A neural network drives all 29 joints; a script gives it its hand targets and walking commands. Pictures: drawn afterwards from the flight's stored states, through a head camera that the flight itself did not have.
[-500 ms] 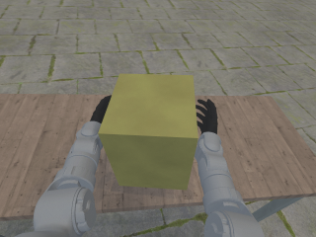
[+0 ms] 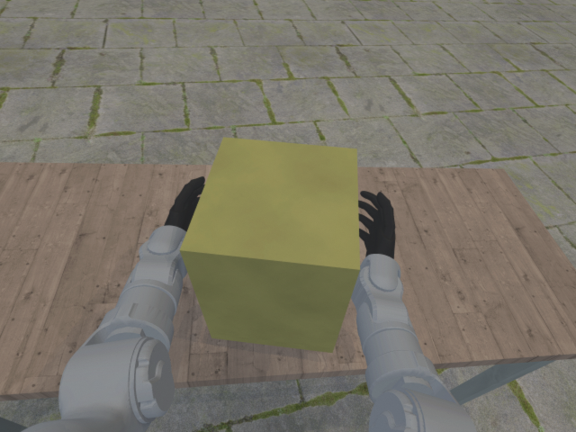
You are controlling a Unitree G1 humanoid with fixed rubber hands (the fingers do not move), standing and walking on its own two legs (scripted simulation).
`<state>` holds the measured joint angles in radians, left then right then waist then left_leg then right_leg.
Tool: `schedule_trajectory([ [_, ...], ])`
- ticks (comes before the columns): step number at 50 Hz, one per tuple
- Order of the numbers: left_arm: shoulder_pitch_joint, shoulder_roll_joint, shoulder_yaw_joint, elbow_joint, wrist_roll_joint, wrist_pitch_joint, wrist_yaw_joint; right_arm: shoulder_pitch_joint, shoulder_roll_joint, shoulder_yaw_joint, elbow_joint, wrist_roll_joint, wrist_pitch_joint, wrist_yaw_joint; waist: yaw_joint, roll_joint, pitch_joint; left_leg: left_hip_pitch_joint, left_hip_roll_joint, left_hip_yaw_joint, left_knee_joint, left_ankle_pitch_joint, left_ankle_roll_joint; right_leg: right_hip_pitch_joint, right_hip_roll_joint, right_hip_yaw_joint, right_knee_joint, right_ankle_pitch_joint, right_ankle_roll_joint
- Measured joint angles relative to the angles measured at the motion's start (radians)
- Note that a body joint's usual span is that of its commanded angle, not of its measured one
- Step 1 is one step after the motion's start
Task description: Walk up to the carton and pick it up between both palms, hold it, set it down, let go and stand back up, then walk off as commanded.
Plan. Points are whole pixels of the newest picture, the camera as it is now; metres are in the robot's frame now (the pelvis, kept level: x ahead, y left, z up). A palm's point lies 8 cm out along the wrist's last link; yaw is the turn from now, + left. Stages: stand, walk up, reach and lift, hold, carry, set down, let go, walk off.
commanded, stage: set down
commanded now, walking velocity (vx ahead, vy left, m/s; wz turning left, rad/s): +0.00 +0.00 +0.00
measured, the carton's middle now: (280, 249) +0.38 -0.05 +0.02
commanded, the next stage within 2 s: none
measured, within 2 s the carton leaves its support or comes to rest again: rests again in 0.48 s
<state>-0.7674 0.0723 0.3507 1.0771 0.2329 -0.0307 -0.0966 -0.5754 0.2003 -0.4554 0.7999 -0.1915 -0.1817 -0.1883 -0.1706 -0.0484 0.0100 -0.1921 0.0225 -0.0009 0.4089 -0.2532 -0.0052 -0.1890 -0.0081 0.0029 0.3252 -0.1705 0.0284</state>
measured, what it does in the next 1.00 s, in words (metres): stands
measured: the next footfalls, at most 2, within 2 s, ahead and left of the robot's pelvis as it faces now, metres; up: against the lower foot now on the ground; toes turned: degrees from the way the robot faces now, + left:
none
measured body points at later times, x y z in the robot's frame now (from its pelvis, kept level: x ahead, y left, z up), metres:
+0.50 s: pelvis +0.00 +0.00 +0.00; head +0.05 +0.03 +0.45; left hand +0.43 +0.09 +0.01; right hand +0.34 -0.19 +0.03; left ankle -0.03 +0.12 -0.75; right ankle +0.00 -0.14 -0.75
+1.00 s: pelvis +0.00 +0.00 +0.00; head +0.06 +0.02 +0.44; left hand +0.42 +0.09 +0.01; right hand +0.33 -0.19 +0.02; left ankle -0.03 +0.12 -0.75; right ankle +0.00 -0.14 -0.75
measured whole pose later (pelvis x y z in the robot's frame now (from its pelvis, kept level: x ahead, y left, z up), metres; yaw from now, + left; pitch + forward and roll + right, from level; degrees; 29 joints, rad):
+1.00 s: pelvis +0.00 +0.00 +0.00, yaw +0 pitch +3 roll -1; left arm -0.77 0.06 0.43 1.19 0.30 -0.22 -0.11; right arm -0.56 0.22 -0.60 0.98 -0.30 -0.46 -0.19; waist -0.15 -0.05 0.06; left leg -0.21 0.02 0.00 0.41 -0.25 -0.01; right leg -0.21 -0.01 0.00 0.33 -0.17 0.03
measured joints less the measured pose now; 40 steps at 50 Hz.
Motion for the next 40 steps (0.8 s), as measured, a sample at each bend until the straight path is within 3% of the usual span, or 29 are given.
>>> schedule_trajectory([
  [11, 0.0, 0.0, 0.004, 0.033, 0.0, -0.033, 0.0, 0.003, 0.01, -0.059, 0.085, -0.04, -0.1, 0.0, 0.008, 0.002, 0.008, 0.0, 0.0, 0.0, 0.0, 0.0, 0.0, 0.0, 0.0, -0.001, 0.0, 0.0, 0.0],
  [25, 0.001, 0.0, 0.021, 0.072, 0.02, -0.083, -0.005, 0.011, 0.013, -0.085, 0.129, -0.058, -0.158, 0.0, 0.015, -0.012, 0.049, -0.001, 0.0, 0.0, 0.0, 0.0, 0.0, -0.001, 0.0, -0.001, 0.0, -0.001, 0.0],
  [40, 0.002, -0.004, 0.034, 0.093, 0.043, -0.154, -0.005, 0.015, 0.017, -0.12, 0.172, -0.078, -0.247, 0.001, 0.018, 0.012, 0.051, -0.016, 0.0, 0.0, 0.0, 0.0, 0.0, -0.016, -0.001, -0.002, 0.0, -0.001, 0.0],
])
